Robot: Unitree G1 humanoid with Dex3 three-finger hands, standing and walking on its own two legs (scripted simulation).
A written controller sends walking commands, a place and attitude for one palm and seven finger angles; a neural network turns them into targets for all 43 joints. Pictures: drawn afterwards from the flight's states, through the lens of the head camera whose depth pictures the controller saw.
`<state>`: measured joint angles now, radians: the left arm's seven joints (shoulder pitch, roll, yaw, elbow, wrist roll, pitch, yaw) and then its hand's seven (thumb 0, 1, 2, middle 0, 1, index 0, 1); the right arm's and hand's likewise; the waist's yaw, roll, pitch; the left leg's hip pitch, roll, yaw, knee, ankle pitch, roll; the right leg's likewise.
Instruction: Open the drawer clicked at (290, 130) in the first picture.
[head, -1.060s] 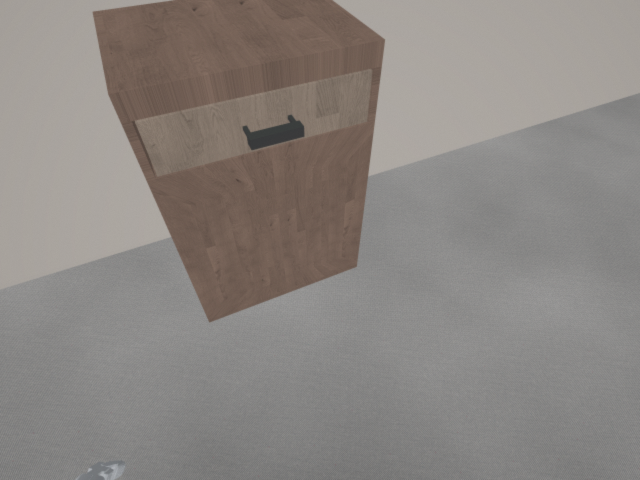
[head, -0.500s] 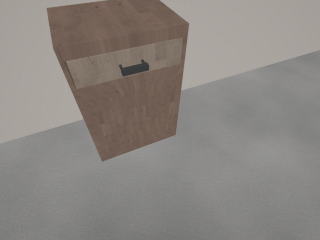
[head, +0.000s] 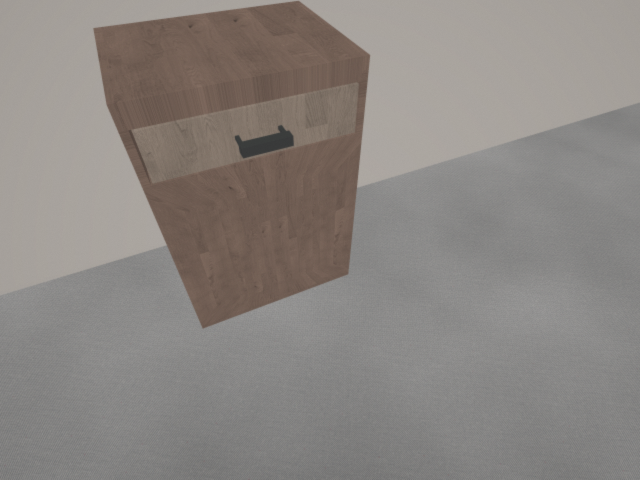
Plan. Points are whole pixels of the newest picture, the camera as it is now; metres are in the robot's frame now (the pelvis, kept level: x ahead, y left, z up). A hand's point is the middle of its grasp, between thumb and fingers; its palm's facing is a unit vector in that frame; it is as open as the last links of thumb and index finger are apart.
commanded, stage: look at it before walking up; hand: left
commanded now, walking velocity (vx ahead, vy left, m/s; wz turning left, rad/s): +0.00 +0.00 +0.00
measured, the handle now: (263, 139) +0.84 +0.19 -0.04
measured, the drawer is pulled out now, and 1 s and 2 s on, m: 0.00 0.00 0.00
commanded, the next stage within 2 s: walk to a spot facing it in 0.38 s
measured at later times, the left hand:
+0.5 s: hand out of the picture +0.06 +0.25 -0.16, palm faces -0.01 -0.94 -0.33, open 7.3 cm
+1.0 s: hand out of the picture +0.03 +0.17 -0.17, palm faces -0.14 -0.96 -0.25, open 7.3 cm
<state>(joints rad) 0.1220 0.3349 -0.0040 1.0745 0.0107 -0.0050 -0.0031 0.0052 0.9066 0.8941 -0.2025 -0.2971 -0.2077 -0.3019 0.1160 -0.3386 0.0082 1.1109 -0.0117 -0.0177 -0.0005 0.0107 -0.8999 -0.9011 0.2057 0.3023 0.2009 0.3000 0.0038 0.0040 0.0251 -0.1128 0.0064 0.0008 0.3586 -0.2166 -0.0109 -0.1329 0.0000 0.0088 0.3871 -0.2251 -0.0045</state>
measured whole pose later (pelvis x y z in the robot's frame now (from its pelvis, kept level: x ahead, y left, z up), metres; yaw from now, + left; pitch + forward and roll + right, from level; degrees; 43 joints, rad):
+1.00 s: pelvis -0.03 -0.02 -0.02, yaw -12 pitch -1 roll +1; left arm 0.28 0.18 0.04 0.93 0.02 0.04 0.00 0.00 0.91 0.89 -0.20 -0.30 -0.21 -0.30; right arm 0.16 -0.24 -0.05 0.98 -0.02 0.05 -0.01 0.01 -0.90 -0.90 0.20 0.30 0.20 0.30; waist 0.04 0.03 0.10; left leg -0.44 0.04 0.02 1.07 -0.41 -0.05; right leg -0.31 0.05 0.02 0.60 -0.27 -0.06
